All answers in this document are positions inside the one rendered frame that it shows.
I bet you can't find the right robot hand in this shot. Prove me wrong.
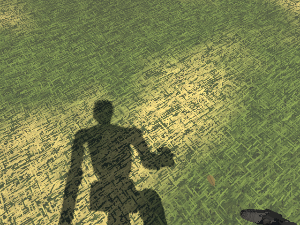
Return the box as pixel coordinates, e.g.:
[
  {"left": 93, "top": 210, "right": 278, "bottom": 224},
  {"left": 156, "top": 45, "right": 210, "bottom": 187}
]
[{"left": 240, "top": 208, "right": 297, "bottom": 225}]

